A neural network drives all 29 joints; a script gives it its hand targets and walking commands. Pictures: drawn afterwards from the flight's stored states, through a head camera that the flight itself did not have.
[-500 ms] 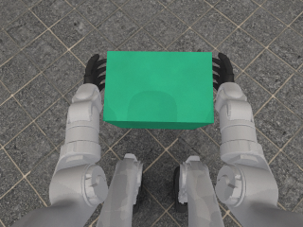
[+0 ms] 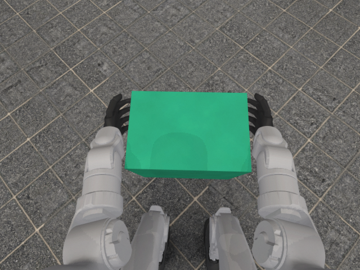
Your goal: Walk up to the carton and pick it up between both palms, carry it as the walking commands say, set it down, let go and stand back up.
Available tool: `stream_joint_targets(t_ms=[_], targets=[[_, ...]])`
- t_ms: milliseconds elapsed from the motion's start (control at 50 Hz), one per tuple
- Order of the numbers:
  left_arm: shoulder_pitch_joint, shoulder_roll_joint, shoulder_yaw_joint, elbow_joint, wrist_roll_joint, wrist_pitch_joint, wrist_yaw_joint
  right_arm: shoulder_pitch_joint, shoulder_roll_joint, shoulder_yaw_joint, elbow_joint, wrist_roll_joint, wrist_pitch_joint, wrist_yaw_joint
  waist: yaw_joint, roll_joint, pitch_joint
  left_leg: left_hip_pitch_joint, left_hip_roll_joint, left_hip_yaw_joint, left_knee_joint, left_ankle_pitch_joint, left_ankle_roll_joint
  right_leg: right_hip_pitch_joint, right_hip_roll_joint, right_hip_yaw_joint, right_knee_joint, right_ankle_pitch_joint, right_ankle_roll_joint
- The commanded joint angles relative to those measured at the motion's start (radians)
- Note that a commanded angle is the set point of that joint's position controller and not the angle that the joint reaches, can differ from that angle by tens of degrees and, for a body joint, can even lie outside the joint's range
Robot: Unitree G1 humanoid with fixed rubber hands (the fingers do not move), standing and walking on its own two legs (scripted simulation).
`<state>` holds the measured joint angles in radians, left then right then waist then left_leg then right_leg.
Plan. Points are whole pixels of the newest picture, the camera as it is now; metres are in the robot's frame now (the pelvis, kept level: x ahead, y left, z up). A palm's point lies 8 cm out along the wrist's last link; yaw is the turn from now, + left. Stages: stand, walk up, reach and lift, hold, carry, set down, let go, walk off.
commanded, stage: reach and lift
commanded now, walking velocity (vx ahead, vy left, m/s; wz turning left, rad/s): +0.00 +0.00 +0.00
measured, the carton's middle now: (187, 141) +0.41 +0.02 -0.12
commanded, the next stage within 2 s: none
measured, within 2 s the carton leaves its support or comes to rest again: neither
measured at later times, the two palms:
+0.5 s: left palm (102, 126) +0.39 +0.18 +0.03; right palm (278, 125) +0.41 -0.15 +0.03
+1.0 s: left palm (85, 122) +0.36 +0.18 +0.10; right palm (298, 119) +0.39 -0.15 +0.10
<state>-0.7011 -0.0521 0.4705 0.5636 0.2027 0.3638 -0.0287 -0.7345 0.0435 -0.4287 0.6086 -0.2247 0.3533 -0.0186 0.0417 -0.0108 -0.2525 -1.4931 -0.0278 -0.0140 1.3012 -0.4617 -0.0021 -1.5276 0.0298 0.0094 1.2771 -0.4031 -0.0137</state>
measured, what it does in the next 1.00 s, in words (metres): rises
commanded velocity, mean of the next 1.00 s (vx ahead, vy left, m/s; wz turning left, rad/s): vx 0.00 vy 0.00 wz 0.00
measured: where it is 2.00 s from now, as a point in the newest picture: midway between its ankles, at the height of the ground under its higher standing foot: (185, 254)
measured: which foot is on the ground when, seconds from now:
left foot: down 0.00-1.00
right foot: down 0.00-1.00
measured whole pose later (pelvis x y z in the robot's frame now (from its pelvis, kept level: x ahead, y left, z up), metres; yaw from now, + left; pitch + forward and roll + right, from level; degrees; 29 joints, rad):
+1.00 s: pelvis +0.03 +0.00 +0.12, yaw +0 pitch +19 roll +0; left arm -0.41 -0.15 0.45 0.40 0.29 0.42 -0.08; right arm -0.46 0.14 -0.40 0.44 -0.32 0.41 0.04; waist 0.04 0.01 -0.12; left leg -0.73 -0.02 -0.02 0.68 -0.27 0.00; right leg -0.77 0.03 0.02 0.67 -0.23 -0.02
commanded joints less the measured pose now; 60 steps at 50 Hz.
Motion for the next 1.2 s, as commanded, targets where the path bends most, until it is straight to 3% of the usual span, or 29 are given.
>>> stream_joint_targets(t_ms=[0, 700, 1180], targets=[[-0.558, -0.949, -0.567, 0.032, -0.157, 0.001, -0.288, -0.530, 0.981, 0.542, 0.034, 0.147, -0.009, 0.278, 0.012, -0.017, -0.756, 0.400, -0.108, -0.008, -0.178, 0.295, 0.002, 0.580, 0.113, 0.026, -0.146, 0.253, 0.007], [-0.306, -0.963, -0.593, -0.059, -0.086, 0.026, -0.324, -0.259, 1.005, 0.582, -0.052, 0.085, 0.029, 0.336, 0.007, -0.007, -0.500, 0.796, -0.071, -0.036, -0.565, 0.385, 0.016, 0.982, 0.071, 0.065, -0.530, 0.356, -0.008], [-0.157, -0.951, -0.656, -0.158, -0.092, 0.079, -0.305, -0.090, 0.987, 0.638, -0.139, 0.090, 0.086, 0.328, -0.004, 0.004, -0.286, 1.122, -0.055, -0.049, -0.807, 0.472, 0.016, 1.313, 0.054, 0.070, -0.771, 0.455, -0.005]])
